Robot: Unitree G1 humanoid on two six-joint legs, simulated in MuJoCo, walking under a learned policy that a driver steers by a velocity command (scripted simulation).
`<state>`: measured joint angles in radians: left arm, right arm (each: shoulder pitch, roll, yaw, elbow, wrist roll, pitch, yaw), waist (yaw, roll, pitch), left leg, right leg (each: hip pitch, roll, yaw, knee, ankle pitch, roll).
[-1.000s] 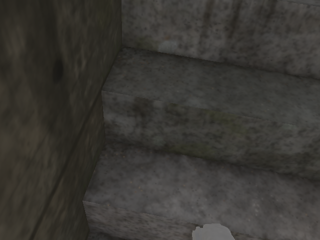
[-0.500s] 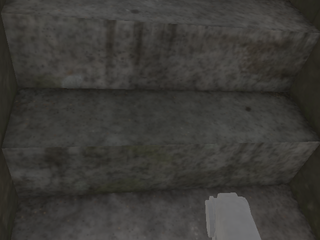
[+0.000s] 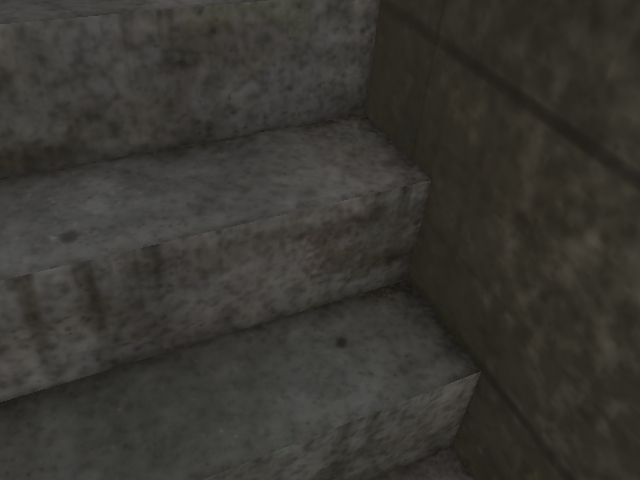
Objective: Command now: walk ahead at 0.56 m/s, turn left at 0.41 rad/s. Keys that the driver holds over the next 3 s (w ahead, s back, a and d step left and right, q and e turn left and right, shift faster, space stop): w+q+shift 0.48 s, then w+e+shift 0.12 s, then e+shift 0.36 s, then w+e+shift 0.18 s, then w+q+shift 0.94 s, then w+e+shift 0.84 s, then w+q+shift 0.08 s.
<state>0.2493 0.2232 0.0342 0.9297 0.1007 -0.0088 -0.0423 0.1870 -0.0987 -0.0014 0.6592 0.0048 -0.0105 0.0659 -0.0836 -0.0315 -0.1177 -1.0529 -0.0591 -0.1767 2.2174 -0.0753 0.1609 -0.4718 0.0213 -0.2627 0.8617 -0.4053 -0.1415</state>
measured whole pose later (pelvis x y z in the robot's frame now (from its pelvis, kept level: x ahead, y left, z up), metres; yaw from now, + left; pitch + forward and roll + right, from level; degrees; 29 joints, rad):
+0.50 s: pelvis +0.14 +0.08 +0.13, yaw +26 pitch +2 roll +2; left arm 0.23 0.25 0.04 0.87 0.02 -0.16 0.00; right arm 0.09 -0.17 -0.03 0.80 0.00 0.04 -0.07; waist -0.02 -0.02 0.05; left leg -0.88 -0.15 0.15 1.26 -0.53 0.20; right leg -0.45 -0.19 -0.04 1.26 0.10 -0.12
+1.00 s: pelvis +0.28 +0.09 +0.27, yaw +15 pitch +7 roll +2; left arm 0.35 0.21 0.02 0.98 0.02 0.01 -0.03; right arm 0.21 -0.21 0.00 0.95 -0.08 -0.11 0.13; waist 0.09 0.00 -0.15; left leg -0.31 0.02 0.30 0.47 -0.28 0.07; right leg -1.52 -0.12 0.12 2.21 -0.07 -0.06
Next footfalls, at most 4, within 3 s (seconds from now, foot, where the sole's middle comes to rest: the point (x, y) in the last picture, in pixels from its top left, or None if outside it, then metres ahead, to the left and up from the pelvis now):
0.48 left None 0.27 0.19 -0.50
1.20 right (339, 366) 0.58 -0.07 -0.28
1.90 left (116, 199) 0.72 0.26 -0.06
2.68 right None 0.97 0.20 0.15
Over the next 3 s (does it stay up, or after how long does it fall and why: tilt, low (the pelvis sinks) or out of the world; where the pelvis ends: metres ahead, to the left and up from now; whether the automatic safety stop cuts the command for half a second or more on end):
stays up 0.92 0.24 0.92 its command is cut before an obstacle after 1.2 s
